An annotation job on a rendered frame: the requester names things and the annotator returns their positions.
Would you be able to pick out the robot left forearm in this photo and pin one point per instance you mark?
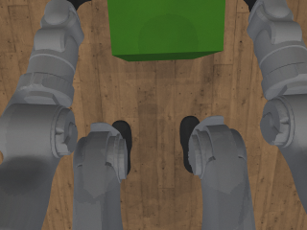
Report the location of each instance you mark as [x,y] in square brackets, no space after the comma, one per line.
[53,60]

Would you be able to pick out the robot right shin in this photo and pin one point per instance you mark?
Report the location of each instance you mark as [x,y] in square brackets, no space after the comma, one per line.
[219,120]

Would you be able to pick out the robot left hand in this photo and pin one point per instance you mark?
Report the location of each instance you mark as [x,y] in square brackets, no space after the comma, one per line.
[77,3]

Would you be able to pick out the robot right forearm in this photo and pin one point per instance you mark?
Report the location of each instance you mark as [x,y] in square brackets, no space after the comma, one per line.
[279,47]

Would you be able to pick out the robot left thigh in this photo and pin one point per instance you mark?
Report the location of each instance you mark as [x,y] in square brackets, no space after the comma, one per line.
[97,182]

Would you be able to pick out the right robot upper arm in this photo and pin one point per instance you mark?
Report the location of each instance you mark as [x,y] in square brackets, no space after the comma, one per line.
[284,124]

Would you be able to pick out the left robot upper arm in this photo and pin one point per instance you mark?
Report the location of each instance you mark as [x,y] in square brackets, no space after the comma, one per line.
[33,139]

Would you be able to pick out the robot right hand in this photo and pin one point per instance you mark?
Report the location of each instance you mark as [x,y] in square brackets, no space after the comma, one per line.
[250,4]

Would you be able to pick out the carton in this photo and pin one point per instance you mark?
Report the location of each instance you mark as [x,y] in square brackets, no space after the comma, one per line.
[150,30]

